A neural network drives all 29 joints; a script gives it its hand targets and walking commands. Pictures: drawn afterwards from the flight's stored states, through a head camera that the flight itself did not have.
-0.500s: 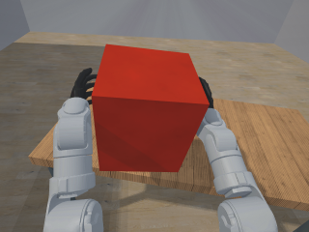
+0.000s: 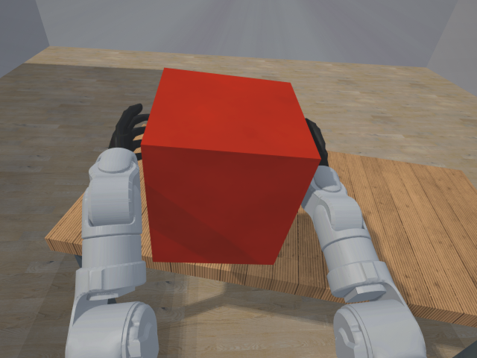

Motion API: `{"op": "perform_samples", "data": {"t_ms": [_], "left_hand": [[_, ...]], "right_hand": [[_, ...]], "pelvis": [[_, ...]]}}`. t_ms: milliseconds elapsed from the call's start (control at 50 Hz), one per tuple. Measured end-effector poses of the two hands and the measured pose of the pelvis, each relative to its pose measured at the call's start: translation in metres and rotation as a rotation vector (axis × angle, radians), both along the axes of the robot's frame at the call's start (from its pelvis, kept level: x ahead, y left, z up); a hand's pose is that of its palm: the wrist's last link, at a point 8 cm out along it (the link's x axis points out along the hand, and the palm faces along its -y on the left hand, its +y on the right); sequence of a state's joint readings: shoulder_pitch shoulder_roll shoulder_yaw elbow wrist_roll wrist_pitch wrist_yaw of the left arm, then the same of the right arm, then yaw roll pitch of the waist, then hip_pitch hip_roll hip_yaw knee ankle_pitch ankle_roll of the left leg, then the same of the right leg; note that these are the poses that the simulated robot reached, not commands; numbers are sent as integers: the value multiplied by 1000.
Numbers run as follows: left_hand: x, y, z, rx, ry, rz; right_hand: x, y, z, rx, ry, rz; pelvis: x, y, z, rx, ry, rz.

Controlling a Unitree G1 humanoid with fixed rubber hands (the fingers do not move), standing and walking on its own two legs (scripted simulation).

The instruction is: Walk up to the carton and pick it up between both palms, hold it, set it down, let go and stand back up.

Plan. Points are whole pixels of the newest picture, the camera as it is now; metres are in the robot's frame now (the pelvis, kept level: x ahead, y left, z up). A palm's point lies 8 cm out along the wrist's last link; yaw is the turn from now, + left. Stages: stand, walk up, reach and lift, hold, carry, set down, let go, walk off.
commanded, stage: hold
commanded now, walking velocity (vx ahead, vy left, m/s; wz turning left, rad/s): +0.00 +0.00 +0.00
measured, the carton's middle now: (222, 171) +0.38 +0.01 +0.17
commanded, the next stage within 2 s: none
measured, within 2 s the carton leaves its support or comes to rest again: neither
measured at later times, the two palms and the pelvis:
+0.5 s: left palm (124, 155) +0.36 +0.15 +0.22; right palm (313, 168) +0.36 -0.15 +0.20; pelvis +0.00 +0.00 +0.00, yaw +0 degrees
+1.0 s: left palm (124, 155) +0.36 +0.15 +0.22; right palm (314, 167) +0.36 -0.15 +0.20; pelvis +0.00 +0.00 +0.00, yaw +0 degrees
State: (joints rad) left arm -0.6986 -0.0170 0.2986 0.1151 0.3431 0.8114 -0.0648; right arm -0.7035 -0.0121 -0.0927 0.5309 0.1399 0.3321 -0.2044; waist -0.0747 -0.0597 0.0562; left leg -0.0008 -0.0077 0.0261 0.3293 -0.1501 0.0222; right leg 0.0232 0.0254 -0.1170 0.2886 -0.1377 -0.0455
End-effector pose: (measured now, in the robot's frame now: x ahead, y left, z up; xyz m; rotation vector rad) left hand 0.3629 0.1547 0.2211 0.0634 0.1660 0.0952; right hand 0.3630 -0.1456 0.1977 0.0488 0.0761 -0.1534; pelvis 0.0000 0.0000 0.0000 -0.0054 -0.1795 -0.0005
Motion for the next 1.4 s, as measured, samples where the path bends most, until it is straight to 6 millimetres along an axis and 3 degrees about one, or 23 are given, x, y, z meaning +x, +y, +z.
{"op": "perform_samples", "data": {"t_ms": [1400], "left_hand": [[-1,5,-5,-15,17,6]], "right_hand": [[0,5,-3,-9,15,6]], "pelvis": [[1,3,0,-2,-3,-9]]}}
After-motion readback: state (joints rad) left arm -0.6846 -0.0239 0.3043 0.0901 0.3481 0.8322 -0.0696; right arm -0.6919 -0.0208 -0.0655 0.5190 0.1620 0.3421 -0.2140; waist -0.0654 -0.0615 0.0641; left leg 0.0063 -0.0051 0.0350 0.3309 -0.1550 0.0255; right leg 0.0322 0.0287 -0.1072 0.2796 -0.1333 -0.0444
